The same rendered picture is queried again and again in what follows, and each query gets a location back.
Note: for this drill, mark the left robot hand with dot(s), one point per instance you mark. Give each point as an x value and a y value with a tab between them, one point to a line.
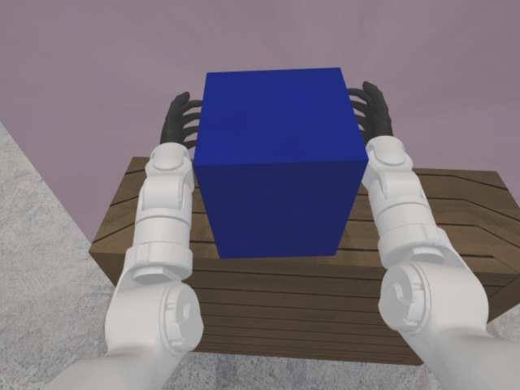
173	130

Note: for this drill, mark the right robot hand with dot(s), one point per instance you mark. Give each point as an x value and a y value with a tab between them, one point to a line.
377	121

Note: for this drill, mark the robot right upper arm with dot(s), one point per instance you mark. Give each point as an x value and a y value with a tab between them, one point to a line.
441	311

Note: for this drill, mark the robot left upper arm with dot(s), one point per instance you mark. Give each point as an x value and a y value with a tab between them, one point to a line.
148	331

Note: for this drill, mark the carton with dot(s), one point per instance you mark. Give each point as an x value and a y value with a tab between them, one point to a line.
279	159

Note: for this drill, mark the pedestal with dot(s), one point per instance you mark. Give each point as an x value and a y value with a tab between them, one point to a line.
326	307

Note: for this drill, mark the robot right forearm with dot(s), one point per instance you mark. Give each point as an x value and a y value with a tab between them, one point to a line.
402	215

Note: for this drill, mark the robot left forearm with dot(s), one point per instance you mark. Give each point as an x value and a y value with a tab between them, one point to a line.
160	251

